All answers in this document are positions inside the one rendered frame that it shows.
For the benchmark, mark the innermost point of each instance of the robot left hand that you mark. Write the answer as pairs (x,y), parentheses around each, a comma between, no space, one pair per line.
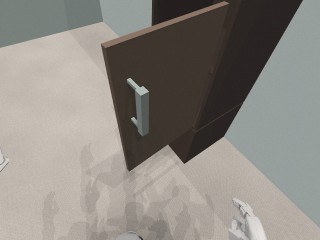
(3,161)

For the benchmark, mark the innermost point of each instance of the cupboard door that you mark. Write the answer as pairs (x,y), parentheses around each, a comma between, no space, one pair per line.
(171,60)

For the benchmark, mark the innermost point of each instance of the robot right hand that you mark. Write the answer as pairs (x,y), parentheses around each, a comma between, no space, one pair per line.
(251,228)

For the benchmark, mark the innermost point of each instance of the handle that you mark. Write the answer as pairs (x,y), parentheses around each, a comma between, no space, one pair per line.
(142,107)

